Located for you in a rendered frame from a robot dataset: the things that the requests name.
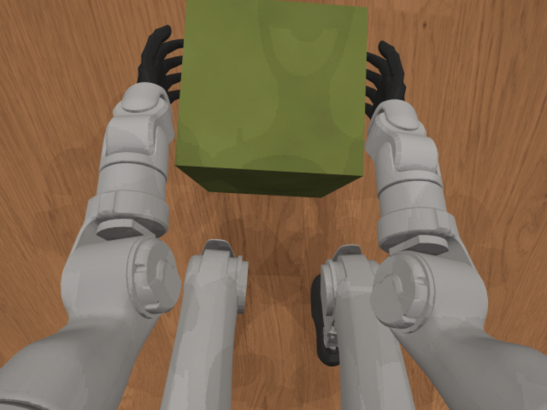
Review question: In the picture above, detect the robot right hand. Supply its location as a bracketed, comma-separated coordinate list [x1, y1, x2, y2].
[365, 40, 406, 120]

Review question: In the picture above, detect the robot right upper arm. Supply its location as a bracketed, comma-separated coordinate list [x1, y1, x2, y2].
[369, 250, 547, 410]

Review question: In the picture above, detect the robot left upper arm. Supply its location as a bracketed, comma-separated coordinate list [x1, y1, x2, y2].
[0, 235, 181, 410]

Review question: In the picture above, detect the robot right forearm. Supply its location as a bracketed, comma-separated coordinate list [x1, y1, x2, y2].
[365, 99, 477, 272]

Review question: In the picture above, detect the carton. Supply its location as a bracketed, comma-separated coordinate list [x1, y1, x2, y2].
[174, 0, 368, 198]

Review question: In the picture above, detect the robot left shin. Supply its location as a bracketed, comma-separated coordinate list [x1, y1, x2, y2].
[183, 239, 236, 295]

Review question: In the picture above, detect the robot left thigh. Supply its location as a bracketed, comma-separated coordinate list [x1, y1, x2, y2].
[160, 249, 249, 410]

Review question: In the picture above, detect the robot left forearm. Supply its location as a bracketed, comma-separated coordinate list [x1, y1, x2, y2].
[61, 82, 175, 307]

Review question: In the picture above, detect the robot left hand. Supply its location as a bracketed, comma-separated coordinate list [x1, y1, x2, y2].
[137, 25, 184, 104]

